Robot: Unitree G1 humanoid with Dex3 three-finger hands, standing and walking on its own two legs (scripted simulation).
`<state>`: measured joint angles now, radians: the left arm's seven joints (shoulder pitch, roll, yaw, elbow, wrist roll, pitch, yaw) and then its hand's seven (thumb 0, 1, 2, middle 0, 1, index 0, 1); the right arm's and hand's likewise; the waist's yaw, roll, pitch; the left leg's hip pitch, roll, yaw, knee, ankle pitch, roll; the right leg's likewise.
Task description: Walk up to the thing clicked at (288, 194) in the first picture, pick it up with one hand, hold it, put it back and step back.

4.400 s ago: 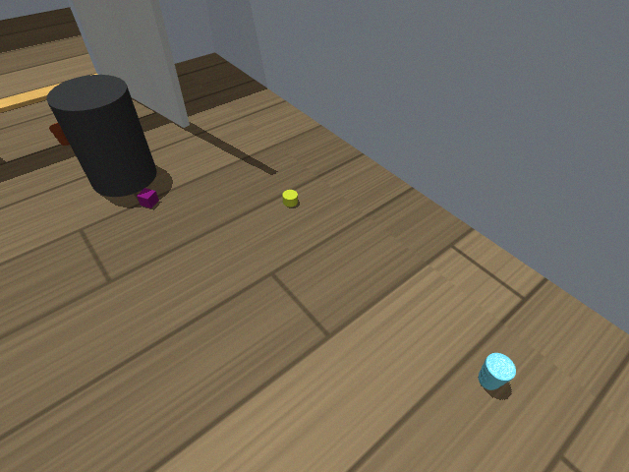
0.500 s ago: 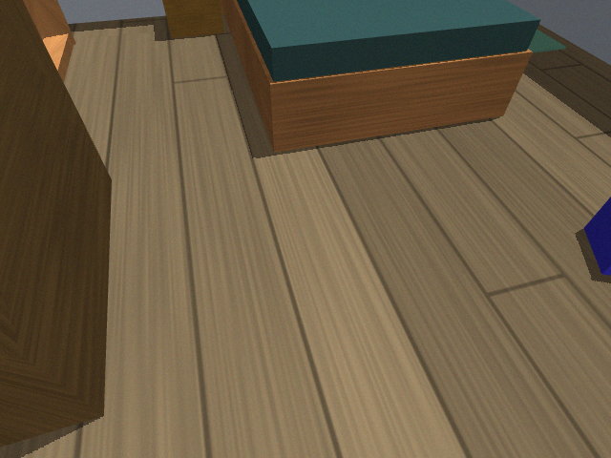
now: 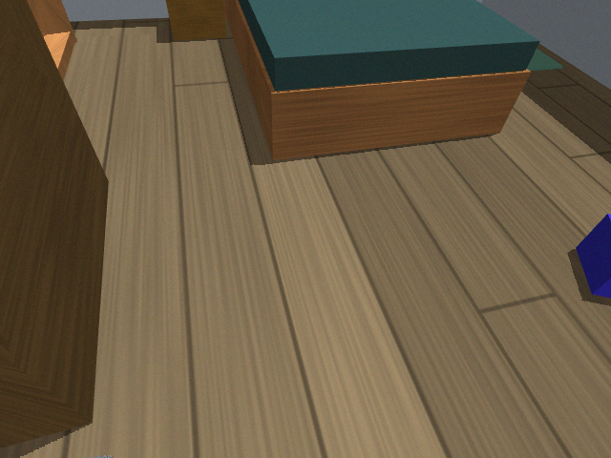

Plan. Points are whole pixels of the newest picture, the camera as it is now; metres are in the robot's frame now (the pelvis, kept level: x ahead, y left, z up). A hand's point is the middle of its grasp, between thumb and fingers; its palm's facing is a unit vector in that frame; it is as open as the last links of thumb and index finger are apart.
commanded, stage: walk up
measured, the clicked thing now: out of the picture -0.37 -1.32 -0.75
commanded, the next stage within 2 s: stand in 0.26 s
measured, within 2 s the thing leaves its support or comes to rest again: neither
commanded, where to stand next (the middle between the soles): +0.06 -0.02 m, yaw -4 degrees
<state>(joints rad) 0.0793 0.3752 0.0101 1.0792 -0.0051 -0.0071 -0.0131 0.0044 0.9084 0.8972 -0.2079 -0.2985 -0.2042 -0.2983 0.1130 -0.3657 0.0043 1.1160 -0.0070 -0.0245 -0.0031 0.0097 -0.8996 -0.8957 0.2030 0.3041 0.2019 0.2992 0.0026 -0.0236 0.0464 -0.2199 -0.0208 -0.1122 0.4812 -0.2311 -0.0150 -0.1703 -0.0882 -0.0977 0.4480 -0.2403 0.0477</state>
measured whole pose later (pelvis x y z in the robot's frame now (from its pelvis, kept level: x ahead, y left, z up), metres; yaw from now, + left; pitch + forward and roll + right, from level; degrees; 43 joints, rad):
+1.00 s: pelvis +0.00 -0.02 +0.01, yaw -2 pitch -2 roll +0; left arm 0.10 0.36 0.01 1.14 0.00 -0.01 -0.01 0.00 0.91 0.90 -0.21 -0.30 -0.20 -0.30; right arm 0.11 -0.35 0.00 1.16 -0.01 0.00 0.01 0.01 -0.90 -0.90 0.20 0.30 0.20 0.30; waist 0.00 0.00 0.06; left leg -0.14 0.02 -0.09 0.34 -0.16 -0.05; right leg -0.13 -0.05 -0.07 0.35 -0.18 0.02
